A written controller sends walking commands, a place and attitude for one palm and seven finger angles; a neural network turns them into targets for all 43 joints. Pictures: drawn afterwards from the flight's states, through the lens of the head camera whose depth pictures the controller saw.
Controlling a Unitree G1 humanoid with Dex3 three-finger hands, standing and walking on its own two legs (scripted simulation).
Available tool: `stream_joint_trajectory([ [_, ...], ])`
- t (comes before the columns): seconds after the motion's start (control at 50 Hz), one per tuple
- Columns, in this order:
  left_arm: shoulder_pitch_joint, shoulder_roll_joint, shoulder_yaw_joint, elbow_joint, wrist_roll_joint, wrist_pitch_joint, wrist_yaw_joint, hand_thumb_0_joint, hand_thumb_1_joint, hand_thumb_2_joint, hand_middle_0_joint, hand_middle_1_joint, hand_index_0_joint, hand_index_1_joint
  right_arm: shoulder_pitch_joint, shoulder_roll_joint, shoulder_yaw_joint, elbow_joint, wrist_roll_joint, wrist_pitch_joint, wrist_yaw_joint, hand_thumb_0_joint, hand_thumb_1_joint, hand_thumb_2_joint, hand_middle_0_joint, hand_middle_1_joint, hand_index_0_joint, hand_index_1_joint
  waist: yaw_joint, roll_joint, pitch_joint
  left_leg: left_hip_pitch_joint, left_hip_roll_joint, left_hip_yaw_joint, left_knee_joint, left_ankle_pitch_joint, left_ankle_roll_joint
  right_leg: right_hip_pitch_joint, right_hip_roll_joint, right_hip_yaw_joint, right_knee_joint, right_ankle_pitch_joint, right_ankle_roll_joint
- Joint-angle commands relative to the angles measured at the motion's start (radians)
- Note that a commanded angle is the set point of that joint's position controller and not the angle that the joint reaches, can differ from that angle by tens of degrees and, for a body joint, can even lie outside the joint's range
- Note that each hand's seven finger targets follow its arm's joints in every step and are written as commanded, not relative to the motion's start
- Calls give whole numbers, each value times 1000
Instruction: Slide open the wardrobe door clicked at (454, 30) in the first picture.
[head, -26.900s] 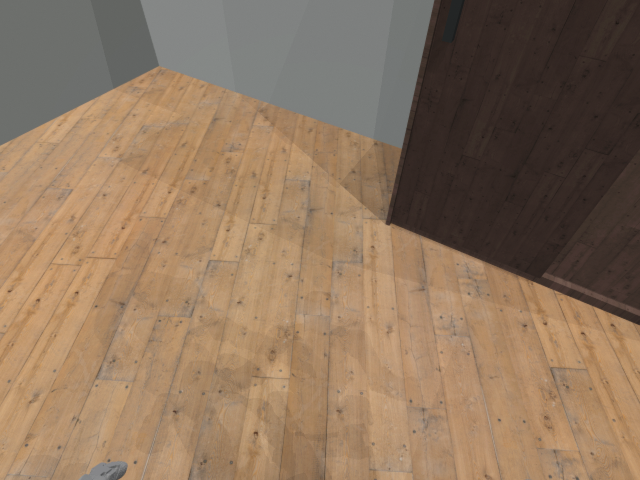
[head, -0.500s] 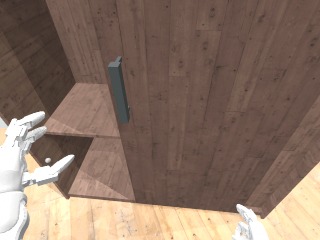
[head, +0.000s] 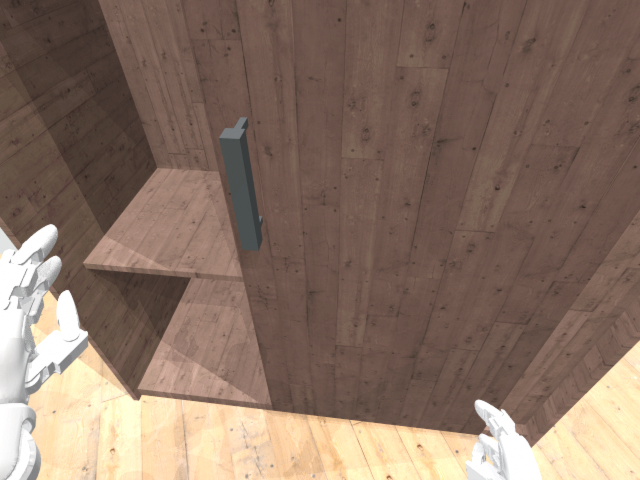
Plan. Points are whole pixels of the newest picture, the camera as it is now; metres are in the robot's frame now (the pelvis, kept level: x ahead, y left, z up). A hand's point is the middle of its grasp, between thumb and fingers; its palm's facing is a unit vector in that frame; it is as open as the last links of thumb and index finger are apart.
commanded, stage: draw the hand back to the body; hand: left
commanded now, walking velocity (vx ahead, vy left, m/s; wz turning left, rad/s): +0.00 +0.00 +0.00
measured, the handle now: (247, 186) +0.46 +0.18 +0.14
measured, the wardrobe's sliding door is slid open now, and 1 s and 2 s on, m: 0.45 0.45 0.45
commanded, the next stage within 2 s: step back with the hand held close in 0.10 s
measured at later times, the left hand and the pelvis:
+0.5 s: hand (82, 342) +0.18 +0.27 +0.15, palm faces +0.38 -0.81 -0.45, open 7.5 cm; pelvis -0.02 +0.01 +0.00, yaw -1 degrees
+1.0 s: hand out of the picture +0.10 +0.29 +0.16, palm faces +0.49 -0.76 -0.43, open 7.5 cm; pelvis -0.09 +0.02 -0.02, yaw +1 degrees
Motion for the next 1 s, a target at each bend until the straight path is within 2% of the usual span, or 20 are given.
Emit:
stream_joint_trajectory([
  [0.0,-109,189,104,-196,-7,-64,15,0,900,900,-200,-300,-200,-300,-138,-104,-40,-159,1,-51,-10,0,-900,-900,200,300,200,300,-10,6,-37,-7,20,17,-66,165,15,-31,-6,-9,-67,137,-12],
  [0.04,-112,197,111,-206,-4,-67,16,0,900,900,-200,-300,-200,-300,-136,-104,-41,-159,0,-52,-11,0,-900,-900,200,300,200,300,-8,25,-43,-2,19,21,-62,173,15,-30,-6,-7,-66,146,-13],
  [0.1,-99,203,119,-213,-7,-71,16,0,900,900,-200,-300,-200,-300,-138,-105,-42,-161,-2,-55,-10,0,-900,-900,200,300,200,300,-4,9,-67,2,19,19,-64,178,16,-13,-7,-8,-64,154,-12],
  [0.18,-102,204,119,-209,-5,-71,16,0,900,900,-200,-300,-200,-300,-141,-107,-44,-158,-1,-57,-10,0,-900,-900,200,300,200,300,-5,4,-43,-2,18,20,-65,169,16,-27,-3,-8,-78,141,-12],
  [0.2,-153,221,129,-207,-4,-74,20,0,900,900,-200,-300,-200,-300,-139,-108,-43,-152,0,-56,-12,0,-900,-900,200,300,200,300,-12,11,-45,-3,17,21,-65,159,17,-29,-6,-5,-78,133,-11],
  [0.22,-290,353,253,-277,10,-125,37,0,900,900,-200,-300,-200,-300,-136,-135,-44,-199,15,-33,-5,0,-900,-900,200,300,200,300,-50,-13,16,-87,29,-8,-25,90,34,-128,-47,89,-133,154,-9],
  [0.24,-164,260,191,-180,9,-133,30,0,900,900,-200,-300,-200,-300,-129,-121,-48,-178,9,-19,-5,0,-900,-900,200,300,200,300,-57,-79,-5,-76,25,-21,6,95,35,-145,-71,99,-136,161,-15],
  [0.26,-81,220,157,-152,16,-134,26,0,900,900,-200,-300,-200,-300,-121,-121,-53,-186,6,-6,0,0,-900,-900,200,300,200,300,-57,-92,-30,-69,27,-16,27,124,36,-156,-84,110,-130,197,-17],
  [0.3,-26,202,141,-173,20,-147,24,0,900,900,-200,-300,-200,-300,-115,-123,-59,-198,5,13,2,0,-900,-900,200,300,200,300,-61,-50,-102,-60,36,-10,34,217,31,-122,-94,85,-79,308,-15],
  [0.38,31,234,165,-227,20,-153,37,0,900,900,-200,-300,-200,-300,-108,-133,-72,-226,9,41,-3,0,-900,-900,200,300,200,300,-64,-12,-178,-53,57,-14,29,357,27,-105,-79,57,-14,388,-2],
  [0.44,60,257,191,-263,18,-156,46,0,900,900,-200,-300,-200,-300,-102,-129,-78,-250,15,62,-7,0,-900,-900,200,300,200,300,-66,-38,-193,-90,67,-23,22,364,26,-92,-67,53,16,387,5],
  [0.48,64,287,220,-294,18,-163,52,0,900,900,-200,-300,-200,-300,-105,-133,-81,-260,17,66,-11,0,-900,-900,200,300,200,300,-65,-11,-198,-112,72,-34,9,346,29,-90,-59,50,34,361,6],
  [0.52,73,269,209,-299,19,-168,56,0,900,900,-200,-300,-200,-300,-96,-132,-80,-269,19,67,-11,0,-900,-900,200,300,200,300,-65,20,-177,-174,84,-49,-14,279,35,-80,-46,51,50,289,9],
  [0.6,60,260,210,-301,30,-187,61,0,900,900,-200,-300,-200,-300,-84,-141,-84,-275,22,54,-12,0,-900,-900,200,300,200,300,-70,43,-137,-325,107,-84,-71,26,58,-38,-25,53,92,170,14],
  [0.66,50,245,212,-282,46,-202,64,0,900,900,-200,-300,-200,-300,-73,-153,-87,-276,20,34,-12,0,-900,-900,200,300,200,300,-72,76,-98,-514,132,-126,-121,-241,87,32,-14,63,167,120,15],
  [0.74,6,234,206,-286,66,-222,65,0,900,900,-200,-300,-200,-300,-57,-157,-91,-270,22,8,-8,0,-900,-900,200,300,200,300,-78,57,-73,-631,142,-157,-116,-427,106,40,-11,81,207,41,13],
  [0.86,-45,243,219,-325,80,-252,73,0,900,900,-200,-300,-200,-300,-35,-149,-91,-251,10,-30,-4,0,-900,-900,200,300,200,300,-83,33,-63,-621,116,-151,-37,-484,97,-68,-27,126,168,-110,-7],
  [0.88,-37,267,238,-330,78,-256,75,0,900,900,-200,-300,-200,-300,-34,-151,-93,-247,7,-33,-4,0,-900,-900,200,300,200,300,-84,30,-69,-587,103,-144,-15,-455,89,-102,-36,142,142,-117,-15],
  [0.9,-29,250,224,-329,72,-259,76,0,900,900,-200,-300,-200,-300,-30,-136,-87,-243,6,-36,-2,0,-900,-900,200,300,200,300,-86,0,-70,-549,87,-130,16,-414,78,-142,-52,152,116,-120,-23],
  [0.98,-20,275,234,-327,56,-270,84,0,900,900,-200,-300,-200,-300,-13,-132,-88,-214,4,-40,3,0,-900,-900,200,300,200,300,-94,-73,-81,-349,32,-73,172,-298,31,-364,-122,200,-18,-244,-59],
])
